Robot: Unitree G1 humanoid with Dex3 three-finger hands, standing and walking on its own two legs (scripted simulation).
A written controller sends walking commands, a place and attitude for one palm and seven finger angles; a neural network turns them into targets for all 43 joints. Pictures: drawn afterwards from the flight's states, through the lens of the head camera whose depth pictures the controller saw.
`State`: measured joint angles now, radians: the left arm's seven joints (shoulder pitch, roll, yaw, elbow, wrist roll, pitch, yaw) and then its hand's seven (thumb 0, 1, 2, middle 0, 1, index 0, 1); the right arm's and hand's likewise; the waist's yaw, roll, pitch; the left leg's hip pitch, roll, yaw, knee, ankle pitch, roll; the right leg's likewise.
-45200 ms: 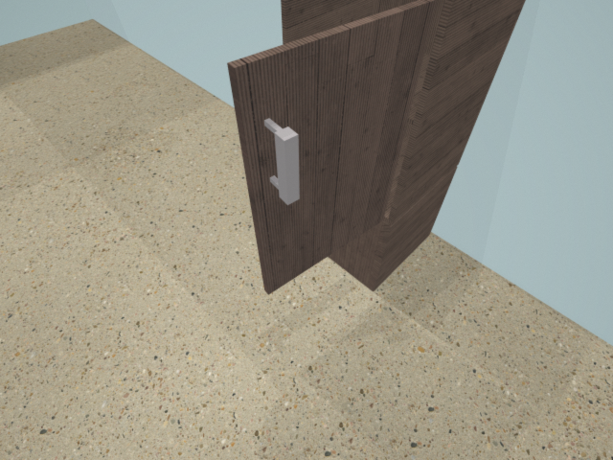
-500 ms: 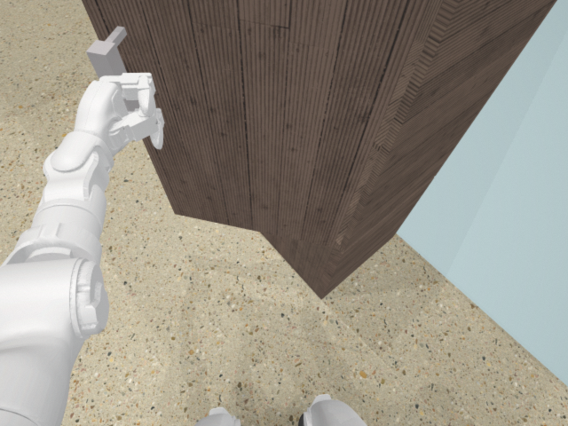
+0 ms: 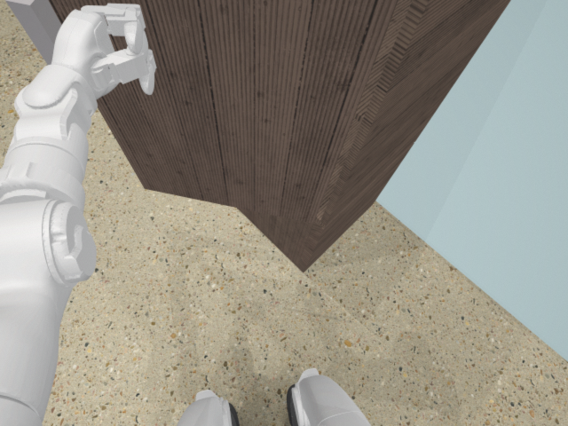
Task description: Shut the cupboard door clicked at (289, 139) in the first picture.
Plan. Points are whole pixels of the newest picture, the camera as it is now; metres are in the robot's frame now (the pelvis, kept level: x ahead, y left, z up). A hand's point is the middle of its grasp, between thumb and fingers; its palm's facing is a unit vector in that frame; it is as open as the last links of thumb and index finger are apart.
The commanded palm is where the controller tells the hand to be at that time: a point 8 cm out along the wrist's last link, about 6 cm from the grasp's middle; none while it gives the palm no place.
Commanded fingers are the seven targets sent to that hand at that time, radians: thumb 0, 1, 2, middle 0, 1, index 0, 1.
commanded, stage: push the door shut along its arc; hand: left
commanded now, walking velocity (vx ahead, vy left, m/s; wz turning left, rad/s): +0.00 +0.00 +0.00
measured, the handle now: (67, 40) +0.60 +0.18 +0.14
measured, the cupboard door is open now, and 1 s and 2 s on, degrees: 34 25 25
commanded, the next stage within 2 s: pull the fist back off the door in 0.34 s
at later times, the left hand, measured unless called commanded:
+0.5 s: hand (157, 41) +0.58 +0.07 +0.15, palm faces -0.32 -0.94 +0.07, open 3.4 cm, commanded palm +0.59 +0.09 +0.14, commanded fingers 0.00 0.90 0.90 -1.30 -1.50 -1.30 -1.50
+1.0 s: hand (164, 58) +0.56 +0.06 +0.14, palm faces +0.02 -1.00 +0.00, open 3.1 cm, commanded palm +0.51 +0.11 +0.14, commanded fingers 0.00 0.90 0.90 -1.30 -1.50 -1.30 -1.50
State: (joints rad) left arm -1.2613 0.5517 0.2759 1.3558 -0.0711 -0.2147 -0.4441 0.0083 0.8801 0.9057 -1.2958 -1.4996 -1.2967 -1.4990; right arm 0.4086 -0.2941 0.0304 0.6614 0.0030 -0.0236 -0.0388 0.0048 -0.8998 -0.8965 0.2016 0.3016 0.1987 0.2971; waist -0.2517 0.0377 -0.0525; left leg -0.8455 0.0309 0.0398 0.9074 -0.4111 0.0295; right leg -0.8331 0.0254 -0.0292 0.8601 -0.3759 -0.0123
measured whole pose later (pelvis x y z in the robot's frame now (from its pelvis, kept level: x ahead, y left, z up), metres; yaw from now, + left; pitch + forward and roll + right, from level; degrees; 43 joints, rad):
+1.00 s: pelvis +0.02 +0.00 +0.01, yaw -1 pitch +19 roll -1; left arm -1.08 0.29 0.31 1.22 -0.01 -0.30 0.08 0.01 0.90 0.90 -1.30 -1.50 -1.30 -1.50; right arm 0.53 -0.25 0.00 0.67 -0.04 0.02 0.08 0.00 -0.90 -0.90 0.20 0.30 0.20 0.30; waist -0.20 0.06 -0.11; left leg -0.73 0.04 0.05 0.82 -0.41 0.02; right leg -0.73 0.04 -0.01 0.77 -0.37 -0.02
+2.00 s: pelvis +0.00 -0.01 +0.04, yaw +0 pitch +1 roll +0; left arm -0.27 0.22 0.12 0.34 -0.17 -0.09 -0.07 0.01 0.90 0.90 -1.25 -1.44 -1.25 -1.44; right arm 0.23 -0.26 0.01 0.61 0.07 -0.03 -0.05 0.01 -0.90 -0.90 0.20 0.30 0.19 0.30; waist -0.01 0.05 -0.05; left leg -0.30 0.01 0.05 0.57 -0.30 0.01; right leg -0.31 0.02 -0.01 0.58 -0.29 -0.02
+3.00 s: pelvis +0.01 +0.00 +0.06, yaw +2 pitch -5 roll +0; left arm 0.45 0.33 0.32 -0.35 -0.07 -0.07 0.10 0.01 0.89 0.90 -0.21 -0.31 -0.22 -0.31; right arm 0.19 -0.22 0.01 0.63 0.01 -0.08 -0.08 0.01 -0.90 -0.90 0.20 0.30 0.20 0.30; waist 0.07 0.06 0.01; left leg -0.09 -0.01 0.03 0.42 -0.24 0.03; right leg -0.08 0.00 -0.03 0.39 -0.23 -0.01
